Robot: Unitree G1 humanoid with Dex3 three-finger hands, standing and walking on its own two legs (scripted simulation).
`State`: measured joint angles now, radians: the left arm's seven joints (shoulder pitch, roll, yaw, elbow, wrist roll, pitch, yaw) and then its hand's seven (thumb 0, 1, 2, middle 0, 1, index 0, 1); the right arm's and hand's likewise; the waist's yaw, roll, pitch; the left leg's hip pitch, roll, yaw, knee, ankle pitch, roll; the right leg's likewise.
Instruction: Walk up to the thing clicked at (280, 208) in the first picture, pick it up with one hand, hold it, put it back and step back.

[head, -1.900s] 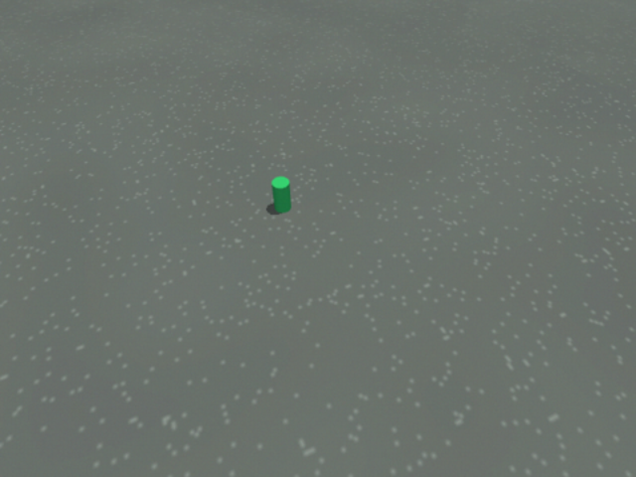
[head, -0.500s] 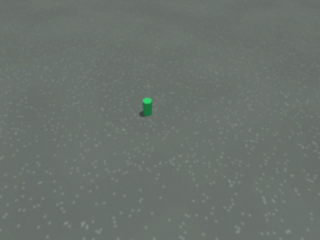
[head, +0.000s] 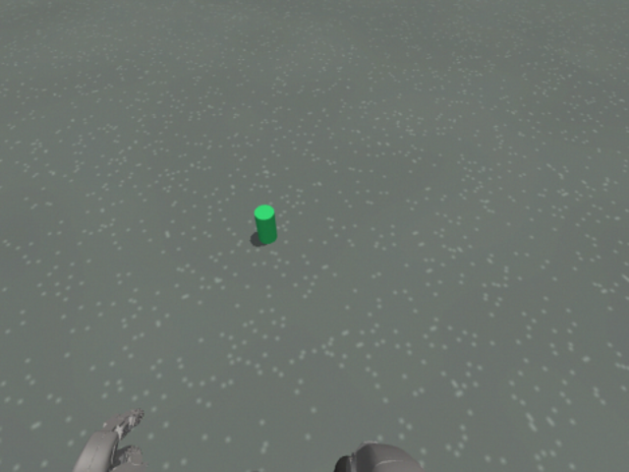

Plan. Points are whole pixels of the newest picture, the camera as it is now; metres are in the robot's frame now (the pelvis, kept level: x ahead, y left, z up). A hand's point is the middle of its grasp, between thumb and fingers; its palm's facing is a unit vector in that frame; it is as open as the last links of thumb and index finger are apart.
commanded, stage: walk up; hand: left
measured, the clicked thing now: (266, 224) +1.03 +0.17 -0.68
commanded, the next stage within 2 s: none
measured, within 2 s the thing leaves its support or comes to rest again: neither
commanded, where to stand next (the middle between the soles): +0.68 -0.03 m, yaw -1 degrees
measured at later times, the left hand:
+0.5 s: hand (105, 388) +0.26 +0.34 -0.15, palm faces -0.07 -0.95 -0.31, open 7.4 cm
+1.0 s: hand (178, 246) +0.50 +0.25 -0.10, palm faces -0.05 -0.92 -0.38, open 7.4 cm
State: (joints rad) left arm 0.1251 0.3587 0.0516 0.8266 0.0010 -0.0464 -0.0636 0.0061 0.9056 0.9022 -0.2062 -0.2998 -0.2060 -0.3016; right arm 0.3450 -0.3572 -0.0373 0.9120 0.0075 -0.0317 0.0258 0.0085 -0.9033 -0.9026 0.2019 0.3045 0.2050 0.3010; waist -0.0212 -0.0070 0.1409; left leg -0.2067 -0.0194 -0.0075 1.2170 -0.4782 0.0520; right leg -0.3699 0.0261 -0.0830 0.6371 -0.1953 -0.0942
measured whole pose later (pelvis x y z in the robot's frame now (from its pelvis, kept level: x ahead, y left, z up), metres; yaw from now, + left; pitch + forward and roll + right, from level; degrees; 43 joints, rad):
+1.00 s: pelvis +0.40 -0.01 +0.02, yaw -4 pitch -3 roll +2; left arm 0.26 0.37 0.05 0.81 0.00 -0.07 -0.06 0.01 0.90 0.90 -0.21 -0.30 -0.21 -0.30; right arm 0.31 -0.42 -0.03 0.85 0.01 -0.05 0.03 0.01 -0.90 -0.90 0.20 0.30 0.21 0.30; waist 0.02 0.03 0.09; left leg -0.40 0.04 0.00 1.12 -0.41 0.03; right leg -0.27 -0.02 -0.06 0.56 -0.24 -0.05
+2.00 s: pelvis +0.59 -0.05 +0.01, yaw -1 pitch -2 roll +1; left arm 0.24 0.35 0.02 0.90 0.02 -0.05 -0.01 0.01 0.90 0.90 -0.21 -0.30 -0.21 -0.30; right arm 0.22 -0.40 -0.02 0.94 0.00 0.01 0.02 0.00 -0.90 -0.90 0.20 0.30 0.20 0.30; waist 0.03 0.06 0.09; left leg -0.37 0.04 -0.01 0.77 -0.43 0.02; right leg -0.33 -0.05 -0.04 0.59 -0.23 -0.01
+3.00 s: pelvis +0.64 -0.03 +0.03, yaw +1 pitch -3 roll +0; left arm 0.08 0.34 0.01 1.16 0.01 -0.02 -0.01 0.01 0.90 0.90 -0.21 -0.30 -0.21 -0.30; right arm 0.10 -0.36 -0.01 1.16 0.00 0.01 0.02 0.01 -0.90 -0.90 0.20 0.30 0.21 0.30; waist 0.00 0.00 0.04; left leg -0.10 0.02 0.01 0.35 -0.20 -0.01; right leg -0.13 -0.05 -0.04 0.34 -0.17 0.04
